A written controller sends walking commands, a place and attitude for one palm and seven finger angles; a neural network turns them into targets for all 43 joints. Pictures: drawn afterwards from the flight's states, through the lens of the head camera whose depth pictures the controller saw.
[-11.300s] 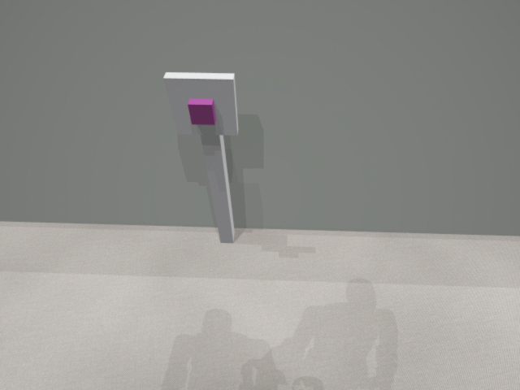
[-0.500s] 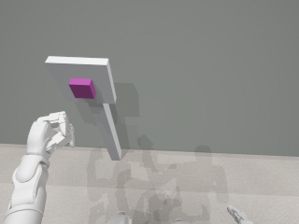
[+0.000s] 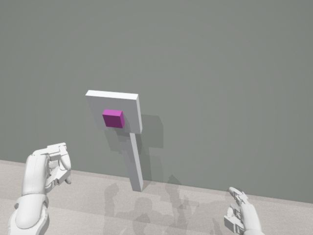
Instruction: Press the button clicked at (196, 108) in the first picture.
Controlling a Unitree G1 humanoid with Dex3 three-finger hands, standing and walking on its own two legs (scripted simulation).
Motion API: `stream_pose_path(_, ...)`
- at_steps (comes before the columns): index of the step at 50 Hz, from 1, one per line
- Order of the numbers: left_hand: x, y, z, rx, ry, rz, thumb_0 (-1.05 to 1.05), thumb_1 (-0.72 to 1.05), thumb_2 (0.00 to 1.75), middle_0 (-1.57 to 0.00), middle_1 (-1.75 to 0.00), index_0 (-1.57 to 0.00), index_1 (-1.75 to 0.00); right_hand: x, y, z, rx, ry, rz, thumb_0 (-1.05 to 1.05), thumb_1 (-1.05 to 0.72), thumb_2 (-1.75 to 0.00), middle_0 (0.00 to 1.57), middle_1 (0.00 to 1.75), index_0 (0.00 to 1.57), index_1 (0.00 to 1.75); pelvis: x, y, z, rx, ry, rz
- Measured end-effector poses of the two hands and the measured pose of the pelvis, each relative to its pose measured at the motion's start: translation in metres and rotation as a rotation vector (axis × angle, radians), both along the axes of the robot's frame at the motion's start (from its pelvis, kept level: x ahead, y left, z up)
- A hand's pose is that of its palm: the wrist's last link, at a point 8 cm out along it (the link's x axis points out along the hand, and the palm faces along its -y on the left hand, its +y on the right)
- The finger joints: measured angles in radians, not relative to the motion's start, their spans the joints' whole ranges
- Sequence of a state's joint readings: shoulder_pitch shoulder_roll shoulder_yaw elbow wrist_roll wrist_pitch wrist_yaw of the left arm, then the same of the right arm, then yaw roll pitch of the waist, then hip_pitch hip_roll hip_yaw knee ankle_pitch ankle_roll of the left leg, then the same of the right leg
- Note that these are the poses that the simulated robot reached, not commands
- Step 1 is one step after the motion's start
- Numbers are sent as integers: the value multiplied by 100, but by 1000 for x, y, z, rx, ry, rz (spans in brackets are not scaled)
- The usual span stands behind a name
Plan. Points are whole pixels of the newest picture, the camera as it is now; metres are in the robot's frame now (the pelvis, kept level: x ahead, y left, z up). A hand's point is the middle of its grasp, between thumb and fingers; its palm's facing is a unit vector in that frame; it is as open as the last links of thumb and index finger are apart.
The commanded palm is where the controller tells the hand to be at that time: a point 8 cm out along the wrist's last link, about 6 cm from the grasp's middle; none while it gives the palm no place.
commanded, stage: draw the hand back to the body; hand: left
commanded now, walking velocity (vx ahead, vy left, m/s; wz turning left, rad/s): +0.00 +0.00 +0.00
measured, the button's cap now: (114, 118) +0.50 +0.21 -0.02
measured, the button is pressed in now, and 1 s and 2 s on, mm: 0 0 0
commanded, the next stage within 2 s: step back with the hand held close in 0.62 s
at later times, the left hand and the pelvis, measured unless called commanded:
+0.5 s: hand (38, 175) +0.18 +0.23 +0.17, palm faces +0.41 -0.81 -0.41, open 3.1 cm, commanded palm +0.13 +0.27 +0.19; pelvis +0.00 -0.01 +0.01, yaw -1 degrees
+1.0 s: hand (37, 178) +0.18 +0.24 +0.16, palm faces +0.31 -0.82 -0.48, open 3.1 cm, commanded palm +0.12 +0.28 +0.18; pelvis -0.02 +0.01 +0.01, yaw -2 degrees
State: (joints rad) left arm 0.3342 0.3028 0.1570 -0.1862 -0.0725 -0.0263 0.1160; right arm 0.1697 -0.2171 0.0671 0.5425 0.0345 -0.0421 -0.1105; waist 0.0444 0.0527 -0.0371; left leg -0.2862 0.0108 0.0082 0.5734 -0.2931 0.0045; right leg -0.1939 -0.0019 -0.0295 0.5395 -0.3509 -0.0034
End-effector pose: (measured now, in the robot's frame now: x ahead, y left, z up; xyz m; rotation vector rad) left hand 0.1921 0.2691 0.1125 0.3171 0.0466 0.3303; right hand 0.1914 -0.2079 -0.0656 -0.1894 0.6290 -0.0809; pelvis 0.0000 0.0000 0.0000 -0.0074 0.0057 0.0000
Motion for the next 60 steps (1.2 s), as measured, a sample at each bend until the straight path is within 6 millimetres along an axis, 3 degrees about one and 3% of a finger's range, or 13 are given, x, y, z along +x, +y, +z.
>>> stream_pose_path(10, -26, 0, 44, 94, -74, 22, 2, 89, 90, -130, -150, -130, -150, 2, -4, 0, 13, 11, 24, 1, -91, -89, 20, 30, 20, 30, 9, -4, 7, 7, -39, -6)
stream_pose_path(21, -55, -3, 83, 206, -176, 36, 2, 89, 90, -130, -150, -130, -150, -5, -16, -2, 8, 2, 6, 2, -91, -89, 20, 30, 20, 30, 6, -9, 9, 5, -62, -10)
stream_pose_path(31, -59, -6, 71, 160, -157, 41, 2, 89, 90, -131, -150, -130, -150, -14, -22, 1, -7, -6, -5, 2, -91, -89, 20, 30, 20, 30, -2, -13, 10, 3, -78, -12)
stream_pose_path(42, -57, 2, 79, 207, -189, 20, 2, 89, 90, -131, -150, -130, -150, -24, -24, 2, -20, 24, -16, 2, -91, -89, 20, 30, 20, 30, -9, -9, 11, -11, -55, -13)
stream_pose_path(51, -54, 10, 68, 231, -103, -65, 2, 89, 90, -131, -150, -130, -150, -49, -28, -1, -42, 120, -105, 1, -91, -89, 20, 30, 20, 30, -21, 7, 11, -6, -4, -30)
stream_pose_path(60, -76, 28, 70, 257, -135, -82, 2, 89, 89, -131, -150, -130, -150, -76, -14, 2, -55, 134, -120, 2, -91, -89, 20, 30, 20, 30, -46, 20, 7, -13, 3, -30)
